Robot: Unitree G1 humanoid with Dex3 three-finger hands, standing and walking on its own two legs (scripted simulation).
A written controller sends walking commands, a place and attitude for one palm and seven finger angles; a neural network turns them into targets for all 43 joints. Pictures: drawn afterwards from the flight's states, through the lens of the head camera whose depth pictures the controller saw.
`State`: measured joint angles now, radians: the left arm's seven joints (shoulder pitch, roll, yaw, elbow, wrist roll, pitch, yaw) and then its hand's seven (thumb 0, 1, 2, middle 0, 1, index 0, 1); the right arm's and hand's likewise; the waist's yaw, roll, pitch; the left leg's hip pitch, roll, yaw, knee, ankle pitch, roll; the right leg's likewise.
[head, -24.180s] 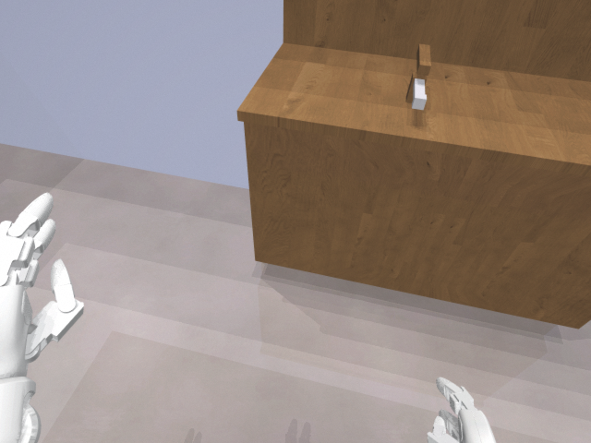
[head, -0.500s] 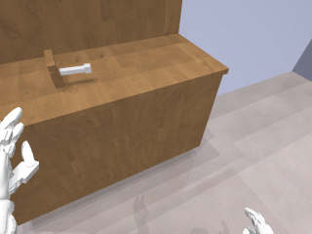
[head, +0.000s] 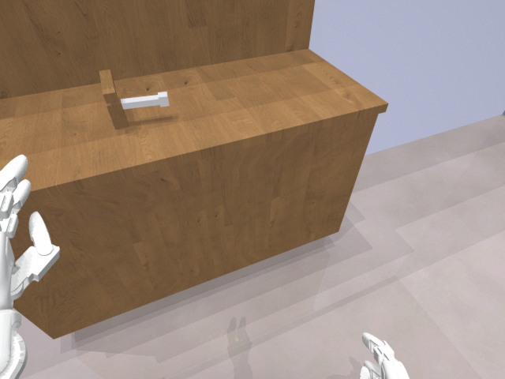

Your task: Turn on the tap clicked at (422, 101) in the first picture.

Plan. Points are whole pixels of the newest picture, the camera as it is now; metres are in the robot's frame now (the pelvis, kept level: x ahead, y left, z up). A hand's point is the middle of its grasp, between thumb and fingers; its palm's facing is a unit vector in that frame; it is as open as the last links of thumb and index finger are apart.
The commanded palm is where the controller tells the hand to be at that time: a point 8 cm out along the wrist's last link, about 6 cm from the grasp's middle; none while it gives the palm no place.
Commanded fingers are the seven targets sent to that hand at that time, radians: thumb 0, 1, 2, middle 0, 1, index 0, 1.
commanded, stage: stand and check the lever's angle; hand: left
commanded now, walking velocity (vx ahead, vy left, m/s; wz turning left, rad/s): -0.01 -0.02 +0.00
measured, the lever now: (163, 99) +0.77 +0.27 +0.07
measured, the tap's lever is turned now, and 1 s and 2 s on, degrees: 82 82 82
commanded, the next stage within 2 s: stand and wait in 0.22 s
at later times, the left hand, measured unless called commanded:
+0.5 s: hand (73, 227) +0.25 +0.24 +0.18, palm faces +0.39 -0.83 -0.39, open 7.5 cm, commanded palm +0.20 +0.28 +0.19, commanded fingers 0.00 0.90 0.90 -0.20 -0.30 -0.20 -0.30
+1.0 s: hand (45, 238) +0.24 +0.27 +0.17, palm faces +0.39 -0.84 -0.37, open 7.5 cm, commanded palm +0.18 +0.31 +0.19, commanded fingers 0.00 0.90 0.90 -0.20 -0.30 -0.20 -0.30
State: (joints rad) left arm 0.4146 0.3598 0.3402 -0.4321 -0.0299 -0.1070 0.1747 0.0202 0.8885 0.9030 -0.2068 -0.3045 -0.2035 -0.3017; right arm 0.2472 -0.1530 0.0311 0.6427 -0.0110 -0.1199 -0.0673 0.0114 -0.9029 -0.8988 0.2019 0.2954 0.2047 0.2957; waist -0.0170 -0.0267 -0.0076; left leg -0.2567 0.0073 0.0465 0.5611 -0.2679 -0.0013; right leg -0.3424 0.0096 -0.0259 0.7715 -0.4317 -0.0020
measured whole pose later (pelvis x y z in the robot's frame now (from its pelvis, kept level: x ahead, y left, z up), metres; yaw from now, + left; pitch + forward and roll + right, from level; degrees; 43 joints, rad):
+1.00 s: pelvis +0.02 +0.03 +0.02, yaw +0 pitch +0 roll -1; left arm 0.46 0.34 0.31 -0.45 -0.05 -0.12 0.16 0.02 0.89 0.90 -0.21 -0.30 -0.21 -0.30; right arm 0.20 -0.21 0.01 0.60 -0.01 -0.08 -0.08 0.01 -0.90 -0.90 0.20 0.30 0.21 0.30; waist 0.01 0.03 0.02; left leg -0.22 0.00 0.05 0.43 -0.20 0.03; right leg -0.18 0.03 -0.04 0.38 -0.19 -0.03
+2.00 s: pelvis +0.03 +0.04 +0.02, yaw +0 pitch +0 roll -1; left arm 0.47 0.34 0.31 -0.46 -0.05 -0.14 0.16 0.02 0.89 0.90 -0.21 -0.30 -0.21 -0.30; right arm 0.17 -0.21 0.01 0.60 -0.01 -0.08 -0.08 0.01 -0.90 -0.90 0.20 0.30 0.21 0.30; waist 0.01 0.02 0.02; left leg -0.22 -0.02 0.05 0.43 -0.21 0.05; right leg -0.18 0.02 -0.04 0.37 -0.19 -0.01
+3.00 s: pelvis +0.03 +0.04 +0.02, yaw +0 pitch +0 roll -1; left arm 0.47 0.33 0.30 -0.43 -0.05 -0.13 0.15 0.02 0.89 0.90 -0.21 -0.30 -0.21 -0.30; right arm 0.18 -0.21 0.01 0.60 -0.01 -0.08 -0.08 0.01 -0.90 -0.90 0.20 0.30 0.21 0.30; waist 0.02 0.03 0.01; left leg -0.22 -0.02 0.05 0.42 -0.21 0.05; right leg -0.18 0.02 -0.04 0.36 -0.18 -0.01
